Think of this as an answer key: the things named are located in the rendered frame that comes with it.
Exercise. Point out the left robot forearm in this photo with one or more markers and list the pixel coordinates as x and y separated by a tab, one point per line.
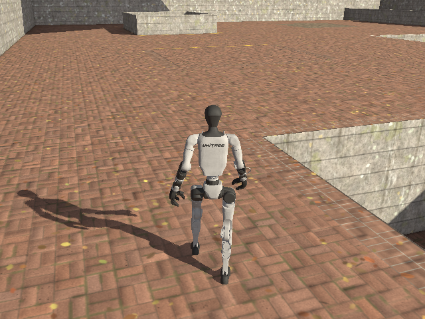
179	178

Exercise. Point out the robot left hand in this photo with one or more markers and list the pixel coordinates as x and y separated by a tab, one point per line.
173	196

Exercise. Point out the robot left upper arm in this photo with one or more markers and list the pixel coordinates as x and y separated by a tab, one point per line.
188	151

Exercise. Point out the robot shin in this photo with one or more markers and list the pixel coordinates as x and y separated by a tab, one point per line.
226	251
195	227

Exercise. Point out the right robot forearm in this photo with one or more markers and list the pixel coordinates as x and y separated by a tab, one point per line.
242	173

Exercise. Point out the robot right upper arm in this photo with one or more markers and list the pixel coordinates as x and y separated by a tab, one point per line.
236	150

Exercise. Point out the right robot shin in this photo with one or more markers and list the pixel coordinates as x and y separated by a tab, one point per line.
226	251

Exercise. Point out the robot right hand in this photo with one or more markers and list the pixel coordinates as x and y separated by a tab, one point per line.
237	180

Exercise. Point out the left robot shin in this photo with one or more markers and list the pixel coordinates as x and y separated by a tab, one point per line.
195	227

